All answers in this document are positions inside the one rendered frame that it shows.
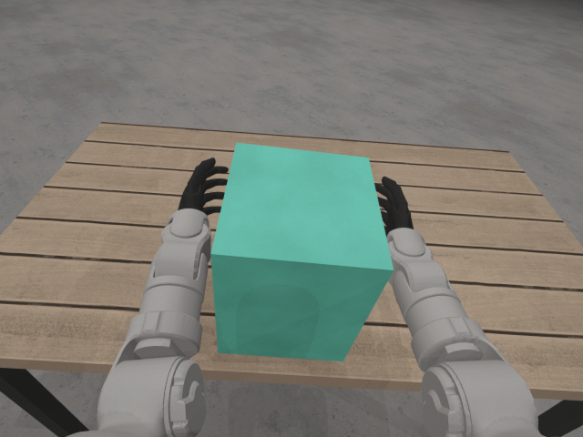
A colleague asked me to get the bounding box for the robot left hand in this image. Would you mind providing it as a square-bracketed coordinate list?
[178, 158, 229, 216]

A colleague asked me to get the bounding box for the carton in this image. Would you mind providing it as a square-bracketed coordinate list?
[210, 143, 394, 361]

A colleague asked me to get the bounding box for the table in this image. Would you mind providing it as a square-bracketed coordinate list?
[0, 122, 583, 437]

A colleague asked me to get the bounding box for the right robot forearm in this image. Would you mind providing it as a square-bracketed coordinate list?
[386, 228, 538, 427]

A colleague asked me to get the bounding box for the robot right hand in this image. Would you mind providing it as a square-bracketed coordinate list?
[374, 177, 414, 236]

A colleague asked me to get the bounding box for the left robot forearm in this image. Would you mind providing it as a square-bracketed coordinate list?
[97, 208, 211, 427]

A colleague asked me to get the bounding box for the robot left upper arm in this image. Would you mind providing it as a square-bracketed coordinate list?
[67, 356, 207, 437]

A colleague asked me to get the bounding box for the robot right upper arm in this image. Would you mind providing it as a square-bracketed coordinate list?
[422, 360, 546, 437]

